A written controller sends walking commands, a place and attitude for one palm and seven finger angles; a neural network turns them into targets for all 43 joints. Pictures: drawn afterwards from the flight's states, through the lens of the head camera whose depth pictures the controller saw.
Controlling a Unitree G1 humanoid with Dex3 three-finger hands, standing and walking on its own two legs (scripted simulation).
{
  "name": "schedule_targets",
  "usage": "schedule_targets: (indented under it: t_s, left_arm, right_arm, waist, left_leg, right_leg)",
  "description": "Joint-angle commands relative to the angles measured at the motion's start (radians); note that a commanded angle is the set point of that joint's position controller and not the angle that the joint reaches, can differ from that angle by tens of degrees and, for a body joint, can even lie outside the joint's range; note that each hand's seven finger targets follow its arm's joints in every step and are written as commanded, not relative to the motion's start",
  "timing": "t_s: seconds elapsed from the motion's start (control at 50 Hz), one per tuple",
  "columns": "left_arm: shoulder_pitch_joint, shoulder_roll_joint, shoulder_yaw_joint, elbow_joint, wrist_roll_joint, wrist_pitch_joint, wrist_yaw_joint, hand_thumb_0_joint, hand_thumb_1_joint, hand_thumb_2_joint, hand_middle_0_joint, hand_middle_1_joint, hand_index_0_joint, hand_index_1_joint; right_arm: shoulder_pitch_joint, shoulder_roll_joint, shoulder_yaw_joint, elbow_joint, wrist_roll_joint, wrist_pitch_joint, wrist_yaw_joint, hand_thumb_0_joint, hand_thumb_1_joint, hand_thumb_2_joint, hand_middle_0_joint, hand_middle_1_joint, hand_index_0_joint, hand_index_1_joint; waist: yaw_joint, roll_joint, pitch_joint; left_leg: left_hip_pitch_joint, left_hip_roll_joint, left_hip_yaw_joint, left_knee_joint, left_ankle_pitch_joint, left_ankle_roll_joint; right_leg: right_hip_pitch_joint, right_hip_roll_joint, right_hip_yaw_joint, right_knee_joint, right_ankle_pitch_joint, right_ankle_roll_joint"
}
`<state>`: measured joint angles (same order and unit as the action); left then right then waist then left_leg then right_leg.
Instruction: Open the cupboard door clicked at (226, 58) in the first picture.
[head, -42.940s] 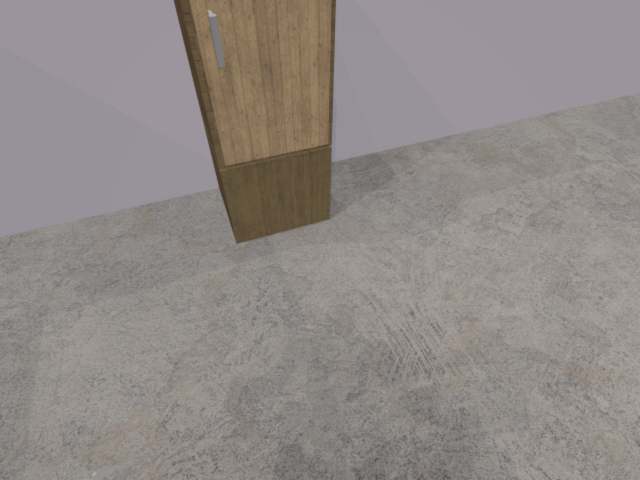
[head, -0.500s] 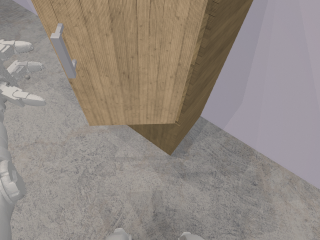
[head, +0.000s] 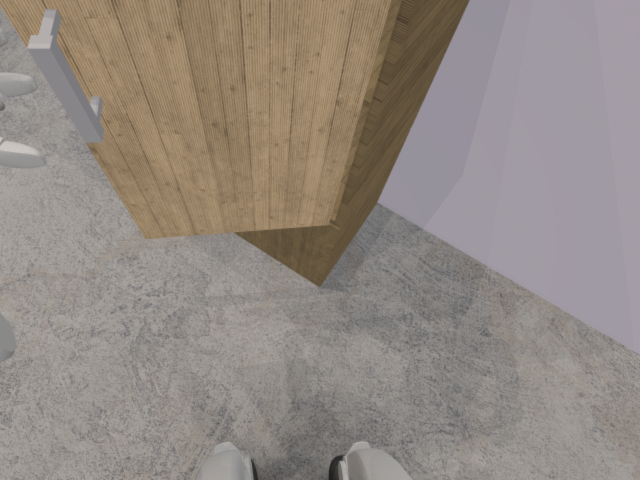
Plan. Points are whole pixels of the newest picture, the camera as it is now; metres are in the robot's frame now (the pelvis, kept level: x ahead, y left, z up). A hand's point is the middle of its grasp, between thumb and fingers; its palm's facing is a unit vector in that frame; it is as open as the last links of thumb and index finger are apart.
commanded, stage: move the hooked fingers beside the handle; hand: left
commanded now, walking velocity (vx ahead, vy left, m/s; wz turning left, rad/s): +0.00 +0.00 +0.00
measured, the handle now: (73, 81) +0.55 +0.23 +0.12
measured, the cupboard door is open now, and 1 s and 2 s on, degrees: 41 41 40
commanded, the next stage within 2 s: slide the fingers in behind the handle in 0.74 s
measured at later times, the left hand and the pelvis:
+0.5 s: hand (7, 114) +0.49 +0.28 +0.13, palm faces +0.05 -1.00 -0.01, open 14.0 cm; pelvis +0.00 -0.01 +0.00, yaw +1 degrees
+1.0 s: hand (5, 110) +0.50 +0.29 +0.12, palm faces +0.03 -1.00 +0.00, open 14.0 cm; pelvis +0.00 -0.01 +0.00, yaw +0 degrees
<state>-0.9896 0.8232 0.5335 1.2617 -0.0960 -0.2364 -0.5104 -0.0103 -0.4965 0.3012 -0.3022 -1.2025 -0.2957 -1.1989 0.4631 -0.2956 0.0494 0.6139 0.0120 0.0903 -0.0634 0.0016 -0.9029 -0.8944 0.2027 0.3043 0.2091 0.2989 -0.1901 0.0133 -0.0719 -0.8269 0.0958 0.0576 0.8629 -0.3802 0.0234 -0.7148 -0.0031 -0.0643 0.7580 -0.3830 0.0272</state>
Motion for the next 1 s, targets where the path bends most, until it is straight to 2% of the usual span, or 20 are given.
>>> schedule_targets:
  t_s: [0.0, 0.04, 0.1, 0.12, 0.16, 0.24, 0.32, 0.36, 0.44, 0.48, 0.52, 0.56, 0.6, 0.62, 0.7, 0.72, 0.76, 0.78, 0.84, 0.98]
  left_arm:
    - [-0.346, 0.361, 0.078, -0.245, -0.025, -0.061, 0.012, 0.0, -0.5, 0.3, -0.3, -1.2, -0.3, -1.2]
    - [-0.336, 0.316, 0.06, -0.319, -0.032, -0.08, 0.02, 0.0, -0.5, 0.3, -0.3, -1.2, -0.3, -1.2]
    - [-0.331, 0.263, 0.032, -0.285, -0.046, -0.077, 0.024, 0.0, -0.5, 0.3, -0.3, -1.2, -0.3, -1.2]
    - [-0.337, 0.277, 0.04, -0.276, -0.047, -0.074, 0.026, 0.0, -0.5, 0.3, -0.3, -1.2, -0.3, -1.2]
    - [-0.346, 0.253, 0.021, -0.278, -0.048, -0.072, 0.025, 0.0, -0.5, 0.3, -0.3, -1.2, -0.3, -1.2]
    - [-0.375, 0.194, -0.033, -0.244, -0.043, -0.068, 0.037, 0.0, -0.5, 0.3, -0.3, -1.2, -0.3, -1.2]
    - [-0.379, 0.242, -0.003, -0.22, -0.039, -0.078, 0.047, 0.0, -0.5, 0.3, -0.3, -1.2, -0.3, -1.2]
    - [-0.414, 0.243, -0.012, -0.241, -0.035, -0.09, 0.047, 0.0, -0.5, 0.3, -0.3, -1.2, -0.3, -1.2]
    - [-0.404, 0.25, -0.007, -0.192, -0.034, -0.085, 0.052, 0.0, -0.5, 0.3, -0.3, -1.2, -0.3, -1.2]
    - [-0.425, 0.3, 0.01, -0.166, -0.026, -0.078, 0.05, 0.0, -0.5, 0.3, -0.3, -1.2, -0.3, -1.2]
    - [-0.44, 0.299, -0.003, -0.184, -0.015, -0.081, 0.046, 0.0, -0.5, 0.3, -0.3, -1.2, -0.3, -1.2]
    - [-0.439, 0.329, 0.026, -0.221, -0.022, -0.098, 0.041, 0.0, -0.5, 0.3, -0.3, -1.2, -0.3, -1.2]
    - [-0.405, 0.34, 0.036, -0.182, -0.025, -0.091, 0.03, 0.0, -0.5, 0.3, -0.3, -1.2, -0.3, -1.2]
    - [-0.421, 0.309, 0.003, -0.174, -0.025, -0.083, 0.022, 0.0, -0.5, 0.3, -0.3, -1.2, -0.3, -1.2]
    - [-0.441, 0.343, 0.005, -0.133, -0.021, -0.065, 0.011, 0.0, -0.5, 0.3, -0.3, -1.2, -0.3, -1.2]
    - [-0.437, 0.358, 0.019, -0.132, -0.022, -0.064, 0.009, 0.0, -0.5, 0.3, -0.3, -1.2, -0.3, -1.2]
    - [-0.466, 0.383, 0.029, -0.176, -0.018, -0.079, 0.004, 0.0, -0.5, 0.3, -0.3, -1.2, -0.3, -1.2]
    - [-0.452, 0.372, 0.027, -0.183, -0.017, -0.082, 0.001, 0.0, -0.5, 0.3, -0.3, -1.2, -0.3, -1.2]
    - [-0.428, 0.329, 0.013, -0.165, -0.034, -0.08, -0.008, 0.0, -0.5, 0.3, -0.3, -1.2, -0.3, -1.2]
    - [-0.409, 0.278, 0.005, -0.212, -0.042, -0.064, 0.018, 0.0, -0.5, 0.3, -0.3, -1.2, -0.3, -1.2]
  right_arm:
    - [0.161, -0.204, -0.083, -0.057, -0.001, -0.006, -0.011, 0.0, -0.9, -0.9, 0.2, 0.3, 0.2, 0.3]
    - [0.156, -0.195, -0.087, -0.065, -0.002, -0.002, -0.004, 0.0, -0.9, -0.9, 0.2, 0.3, 0.2, 0.3]
    - [0.142, -0.192, -0.088, -0.054, 0.002, 0.004, 0.0, 0.0, -0.9, -0.9, 0.2, 0.3, 0.2, 0.3]
    - [0.143, -0.196, -0.088, -0.052, 0.003, 0.004, -0.002, 0.0, -0.9, -0.9, 0.2, 0.3, 0.2, 0.3]
    - [0.136, -0.194, -0.086, -0.052, 0.005, 0.002, -0.003, 0.0, -0.9, -0.9, 0.2, 0.3, 0.2, 0.3]
    - [0.126, -0.19, -0.08, -0.046, 0.006, 0.0, -0.01, 0.0, -0.9, -0.9, 0.2, 0.3, 0.2, 0.3]
    - [0.117, -0.195, -0.077, -0.049, 0.007, -0.008, -0.014, 0.0, -0.9, -0.9, 0.2, 0.3, 0.2, 0.3]
    - [0.116, -0.193, -0.077, -0.046, 0.008, -0.008, -0.016, 0.0, -0.9, -0.9, 0.2, 0.3, 0.2, 0.3]
    - [0.109, -0.195, -0.07, -0.052, 0.009, -0.01, -0.02, 0.0, -0.9, -0.9, 0.2, 0.3, 0.2, 0.3]
    - [0.107, -0.2, -0.067, -0.055, 0.014, -0.011, -0.025, 0.0, -0.9, -0.9, 0.2, 0.3, 0.2, 0.3]
    - [0.108, -0.197, -0.066, -0.057, 0.014, -0.014, -0.026, 0.0, -0.9, -0.9, 0.2, 0.3, 0.2, 0.3]
    - [0.121, -0.199, -0.068, -0.055, 0.01, -0.013, -0.025, 0.0, -0.9, -0.9, 0.2, 0.3, 0.2, 0.3]
    - [0.119, -0.199, -0.068, -0.055, 0.013, -0.01, -0.025, 0.0, -0.9, -0.9, 0.2, 0.3, 0.2, 0.3]
    - [0.116, -0.197, -0.066, -0.055, 0.016, -0.009, -0.025, 0.0, -0.9, -0.9, 0.2, 0.3, 0.2, 0.3]
    - [0.127, -0.204, -0.06, -0.049, 0.019, -0.01, -0.034, 0.0, -0.9, -0.9, 0.2, 0.3, 0.2, 0.3]
    - [0.131, -0.205, -0.06, -0.049, 0.018, -0.011, -0.035, 0.0, -0.9, -0.9, 0.2, 0.3, 0.2, 0.3]
    - [0.14, -0.206, -0.061, -0.046, 0.014, -0.012, -0.036, 0.0, -0.9, -0.9, 0.2, 0.3, 0.2, 0.3]
    - [0.147, -0.203, -0.063, -0.045, 0.011, -0.012, -0.032, 0.0, -0.9, -0.9, 0.2, 0.3, 0.2, 0.3]
    - [0.155, -0.202, -0.063, -0.041, 0.008, -0.009, -0.028, 0.0, -0.9, -0.9, 0.2, 0.3, 0.2, 0.3]
    - [0.159, -0.199, -0.074, -0.038, 0.002, -0.006, -0.015, 0.0, -0.9, -0.9, 0.2, 0.3, 0.2, 0.3]
  waist:
    - [0.046, 0.185, -0.484]
    - [0.053, 0.257, -0.526]
    - [0.032, 0.211, -0.455]
    - [0.033, 0.189, -0.443]
    - [0.032, 0.22, -0.448]
    - [0.007, 0.179, -0.382]
    - [0.014, 0.163, -0.413]
    - [0.01, 0.192, -0.441]
    - [0.005, 0.149, -0.399]
    - [0.002, 0.13, -0.393]
    - [0.001, 0.173, -0.416]
    - [0.015, 0.196, -0.487]
    - [0.015, 0.158, -0.463]
    - [0.001, 0.165, -0.43]
    - [-0.012, 0.15, -0.391]
    - [-0.009, 0.142, -0.403]
    - [-0.004, 0.196, -0.462]
    - [0.003, 0.229, -0.483]
    - [-0.003, 0.196, -0.463]
    - [0.006, 0.209, -0.46]
  left_leg:
    - [0.514, -0.047, -0.101, -0.053, 0.537, 0.01]
    - [0.595, -0.042, -0.105, -0.046, 0.617, 0.003]
    - [0.574, -0.04, -0.106, -0.053, 0.558, 0.005]
    - [0.55, -0.042, -0.107, -0.059, 0.529, 0.007]
    - [0.574, -0.044, -0.106, -0.06, 0.538, 0.004]
    - [0.536, -0.045, -0.109, -0.064, 0.483, 0.009]
    - [0.507, -0.049, -0.104, -0.062, 0.44, 0.01]
    - [0.535, -0.049, -0.104, -0.052, 0.471, 0.008]
    - [0.474, -0.052, -0.098, -0.053, 0.411, 0.014]
    - [0.426, -0.056, -0.092, -0.051, 0.372, 0.019]
    - [0.434, -0.058, -0.089, -0.045, 0.37, 0.017]
    - [0.484, -0.055, -0.096, -0.04, 0.432, 0.013]
    - [0.443, -0.057, -0.091, -0.034, 0.413, 0.017]
    - [0.425, -0.059, -0.084, -0.037, 0.383, 0.02]
    - [0.375, -0.059, -0.087, -0.038, 0.333, 0.025]
    - [0.372, -0.058, -0.085, -0.035, 0.336, 0.026]
    - [0.411, -0.056, -0.09, -0.027, 0.376, 0.021]
    - [0.443, -0.056, -0.092, -0.023, 0.403, 0.018]
    - [0.453, -0.052, -0.099, -0.025, 0.419, 0.018]
    - [0.498, -0.044, -0.108, -0.033, 0.445, 0.012]
  right_leg:
    - [0.068, 0.066, 0.005, -0.05, 0.378, -0.035]
    - [0.048, 0.071, 0.002, -0.046, 0.387, -0.04]
    - [0.026, 0.074, -0.002, -0.061, 0.358, -0.037]
    - [0.037, 0.072, -0.002, -0.063, 0.35, -0.037]
    - [0.027, 0.071, -0.001, -0.063, 0.352, -0.039]
    - [0.002, 0.068, -0.003, -0.066, 0.322, -0.039]
    - [0.033, 0.062, 0.008, -0.062, 0.319, -0.036]
    - [0.028, 0.061, 0.011, -0.055, 0.339, -0.036]
    - [0.036, 0.061, 0.013, -0.057, 0.315, -0.034]
    - [0.058, 0.058, 0.023, -0.059, 0.313, -0.028]
    - [0.052, 0.056, 0.026, -0.056, 0.31, -0.028]
    - [0.069, 0.06, 0.023, -0.045, 0.347, -0.03]
    - [0.084, 0.061, 0.025, -0.048, 0.351, -0.028]
    - [0.067, 0.062, 0.028, -0.057, 0.334, -0.025]
    - [0.049, 0.062, 0.029, -0.062, 0.293, -0.024]
    - [0.06, 0.062, 0.031, -0.062, 0.3, -0.022]
    - [0.055, 0.063, 0.028, -0.047, 0.318, -0.027]
    - [0.043, 0.065, 0.026, -0.045, 0.323, -0.029]
    - [0.025, 0.072, 0.015, -0.046, 0.319, -0.032]
    - [-0.003, 0.073, 0.003, -0.052, 0.309, -0.033]
